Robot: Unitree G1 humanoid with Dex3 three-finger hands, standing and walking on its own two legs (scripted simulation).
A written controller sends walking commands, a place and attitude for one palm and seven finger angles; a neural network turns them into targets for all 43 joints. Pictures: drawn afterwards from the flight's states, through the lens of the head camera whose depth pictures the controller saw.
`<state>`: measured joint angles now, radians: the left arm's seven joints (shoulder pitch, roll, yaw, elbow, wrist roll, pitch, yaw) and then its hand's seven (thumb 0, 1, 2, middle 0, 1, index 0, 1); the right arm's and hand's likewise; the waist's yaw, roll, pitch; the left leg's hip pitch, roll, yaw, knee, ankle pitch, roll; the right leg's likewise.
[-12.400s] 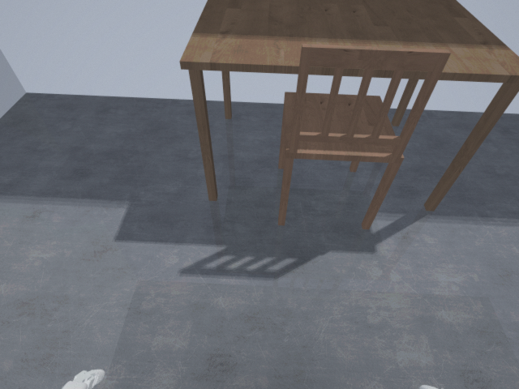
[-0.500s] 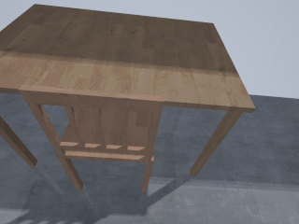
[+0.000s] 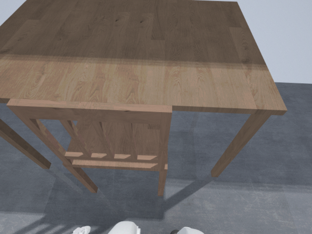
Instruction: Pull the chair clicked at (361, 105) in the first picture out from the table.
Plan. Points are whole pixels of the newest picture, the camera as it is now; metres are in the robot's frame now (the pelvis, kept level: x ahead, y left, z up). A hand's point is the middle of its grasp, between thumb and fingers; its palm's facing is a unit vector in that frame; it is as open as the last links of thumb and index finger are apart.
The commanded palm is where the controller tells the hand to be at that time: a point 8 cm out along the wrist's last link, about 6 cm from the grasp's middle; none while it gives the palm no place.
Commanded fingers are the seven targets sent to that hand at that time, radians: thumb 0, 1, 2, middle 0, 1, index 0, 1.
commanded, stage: come to a stop and stand still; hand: left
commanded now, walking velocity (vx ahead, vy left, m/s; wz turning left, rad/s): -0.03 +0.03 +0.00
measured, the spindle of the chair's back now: (104, 140) +0.39 +0.19 -0.09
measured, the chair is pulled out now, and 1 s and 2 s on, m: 0.00 0.00 0.00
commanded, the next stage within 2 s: look again from close up in 1.38 s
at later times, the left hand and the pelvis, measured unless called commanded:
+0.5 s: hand out of the picture -0.01 +0.28 -0.17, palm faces +0.02 -0.96 -0.27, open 7.4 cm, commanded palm none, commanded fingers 0.00 0.90 0.90 -0.20 -0.30 -0.20 -0.30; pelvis -0.03 +0.07 -0.01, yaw -2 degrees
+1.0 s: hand out of the picture +0.03 +0.22 -0.17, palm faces -0.02 -0.98 -0.22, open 7.3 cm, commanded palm none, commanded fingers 0.00 0.90 0.90 -0.20 -0.30 -0.20 -0.30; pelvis +0.02 +0.05 +0.00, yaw -2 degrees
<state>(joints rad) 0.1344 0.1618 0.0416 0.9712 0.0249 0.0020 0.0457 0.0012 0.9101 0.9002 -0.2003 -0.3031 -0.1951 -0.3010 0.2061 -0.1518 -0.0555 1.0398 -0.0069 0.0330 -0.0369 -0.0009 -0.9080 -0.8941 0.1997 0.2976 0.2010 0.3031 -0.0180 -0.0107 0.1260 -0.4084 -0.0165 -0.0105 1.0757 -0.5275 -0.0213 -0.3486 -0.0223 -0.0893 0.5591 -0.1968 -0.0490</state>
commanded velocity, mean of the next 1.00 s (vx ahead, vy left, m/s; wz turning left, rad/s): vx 0.00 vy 0.00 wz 0.00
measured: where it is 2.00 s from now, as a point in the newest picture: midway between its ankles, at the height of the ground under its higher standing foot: outside the picture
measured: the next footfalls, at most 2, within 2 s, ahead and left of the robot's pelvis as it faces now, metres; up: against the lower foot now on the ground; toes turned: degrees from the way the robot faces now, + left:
left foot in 0.14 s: +0.04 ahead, +0.15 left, +0.00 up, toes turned +0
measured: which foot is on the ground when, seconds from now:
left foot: up 0.00-0.12, down 0.14-1.00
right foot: down 0.00-1.00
